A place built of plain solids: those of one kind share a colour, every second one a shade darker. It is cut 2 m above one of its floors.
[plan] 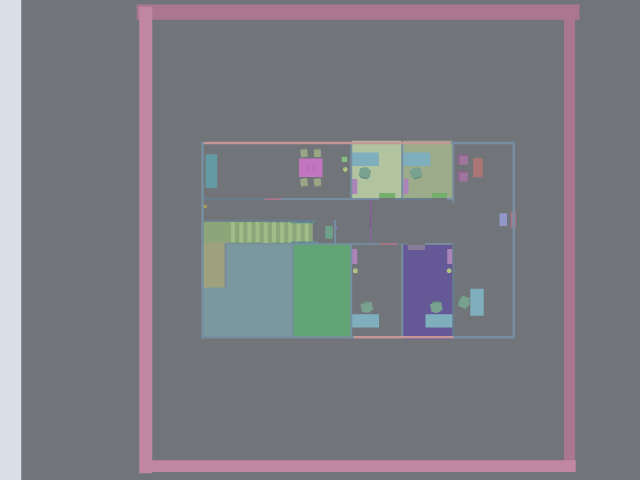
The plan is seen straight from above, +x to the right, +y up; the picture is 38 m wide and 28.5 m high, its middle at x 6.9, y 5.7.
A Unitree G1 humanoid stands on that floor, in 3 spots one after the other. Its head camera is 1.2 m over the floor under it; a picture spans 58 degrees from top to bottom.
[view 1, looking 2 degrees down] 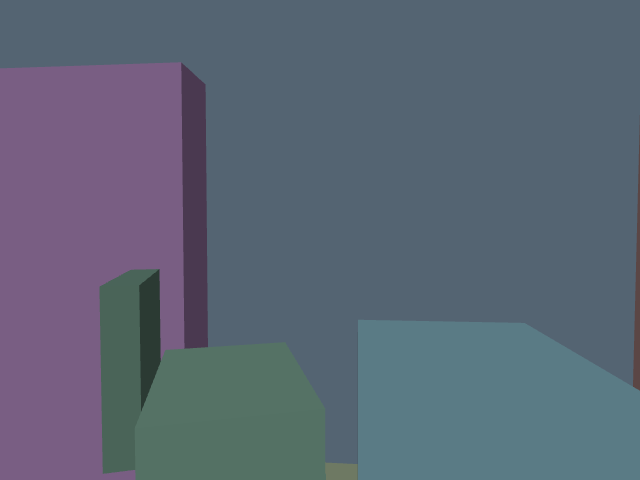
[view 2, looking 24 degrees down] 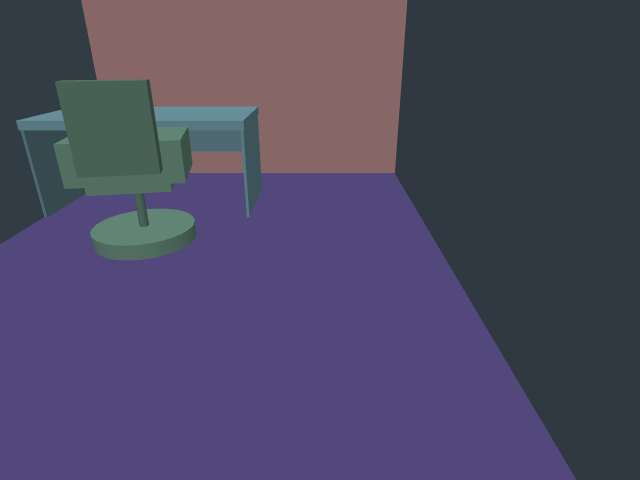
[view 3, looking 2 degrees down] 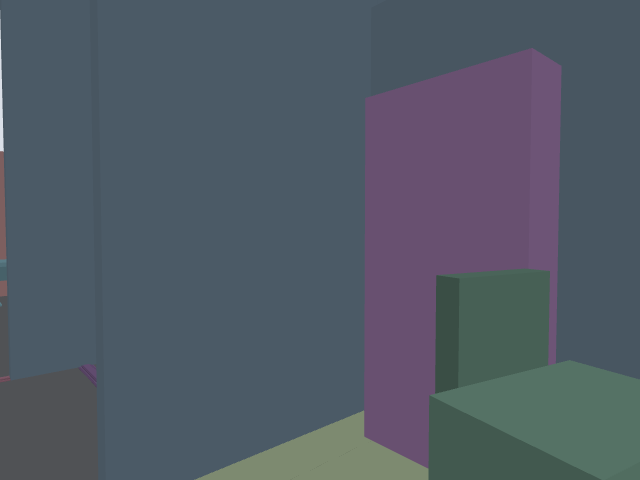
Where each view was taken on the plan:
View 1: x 13.99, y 10.09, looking -175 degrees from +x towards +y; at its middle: wall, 2.15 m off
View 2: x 12.63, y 4.41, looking -90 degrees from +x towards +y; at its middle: cell_level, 2.95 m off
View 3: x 10.89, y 10.09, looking -131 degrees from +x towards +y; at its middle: wall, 2.52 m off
